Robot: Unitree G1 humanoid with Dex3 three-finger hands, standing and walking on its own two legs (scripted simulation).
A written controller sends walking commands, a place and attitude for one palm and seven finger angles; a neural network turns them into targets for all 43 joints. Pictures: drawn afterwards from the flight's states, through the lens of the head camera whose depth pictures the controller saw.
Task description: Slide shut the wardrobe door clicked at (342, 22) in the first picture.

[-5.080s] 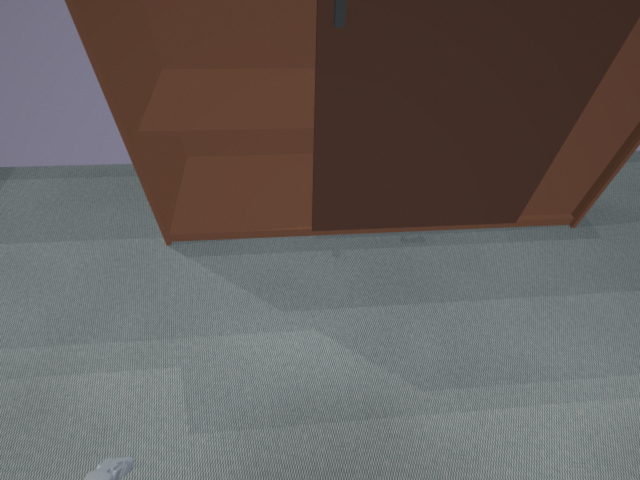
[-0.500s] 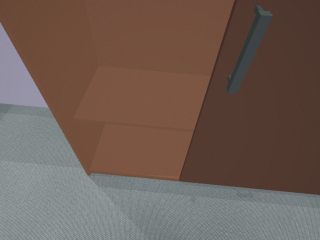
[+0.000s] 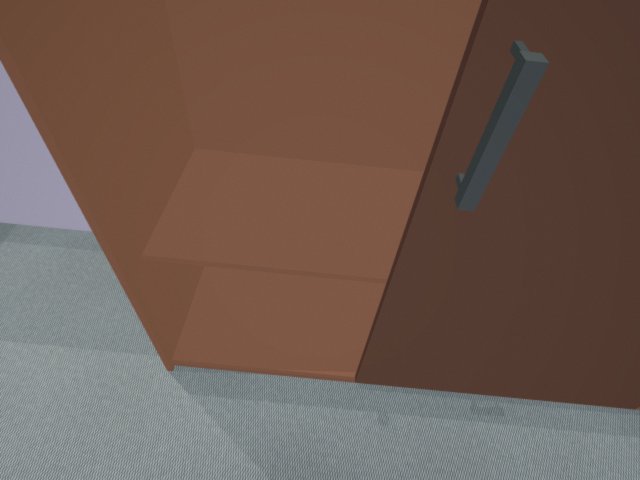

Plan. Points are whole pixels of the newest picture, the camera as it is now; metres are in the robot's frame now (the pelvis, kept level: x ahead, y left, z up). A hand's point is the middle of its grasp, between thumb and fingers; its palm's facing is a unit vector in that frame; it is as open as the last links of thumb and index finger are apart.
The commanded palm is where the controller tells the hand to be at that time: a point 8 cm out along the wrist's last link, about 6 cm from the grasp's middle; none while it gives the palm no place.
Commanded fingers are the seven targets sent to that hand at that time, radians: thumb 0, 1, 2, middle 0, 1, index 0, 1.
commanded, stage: look again from close up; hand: right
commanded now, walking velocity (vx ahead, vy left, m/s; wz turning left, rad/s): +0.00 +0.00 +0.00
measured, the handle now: (489, 133) +0.51 -0.18 +0.21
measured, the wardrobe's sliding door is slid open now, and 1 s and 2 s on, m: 0.58 0.58 0.58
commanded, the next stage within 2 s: raise the hand with hooked fingers in 0.68 s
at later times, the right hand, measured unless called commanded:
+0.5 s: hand out of the picture -0.01 -0.16 -0.17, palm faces +0.04 +0.98 -0.19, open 7.3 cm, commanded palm none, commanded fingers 0.00 -0.90 -0.90 0.20 0.30 0.20 0.30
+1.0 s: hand (496, 446) +0.18 -0.19 +0.01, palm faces +0.18 +0.98 -0.11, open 7.5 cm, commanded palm +0.11 -0.23 -0.03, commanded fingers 0.00 -0.62 -0.78 0.22 0.48 0.22 0.48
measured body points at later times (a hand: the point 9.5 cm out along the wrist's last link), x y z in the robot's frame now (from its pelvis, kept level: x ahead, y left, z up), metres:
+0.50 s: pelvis +0.00 +0.01 +0.00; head +0.01 +0.02 +0.45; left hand -0.01 +0.22 -0.16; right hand -0.01 -0.21 -0.16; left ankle -0.03 +0.08 -0.74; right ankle -0.05 -0.12 -0.74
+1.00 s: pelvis -0.03 -0.01 -0.01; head -0.02 +0.02 +0.44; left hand +0.09 +0.26 -0.12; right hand +0.17 -0.24 +0.02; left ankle -0.02 +0.08 -0.74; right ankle -0.05 -0.12 -0.74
